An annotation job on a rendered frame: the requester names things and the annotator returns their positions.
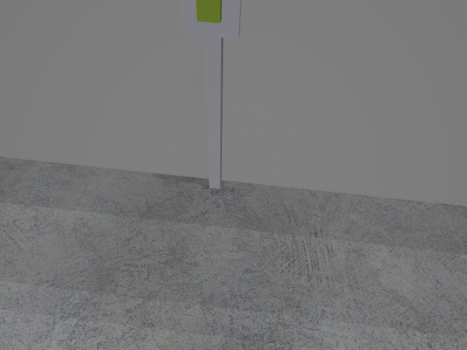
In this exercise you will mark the button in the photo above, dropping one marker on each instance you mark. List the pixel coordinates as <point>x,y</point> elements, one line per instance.
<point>209,11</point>

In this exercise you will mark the panel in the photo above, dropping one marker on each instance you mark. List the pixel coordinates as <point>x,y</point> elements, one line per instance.
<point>213,34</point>

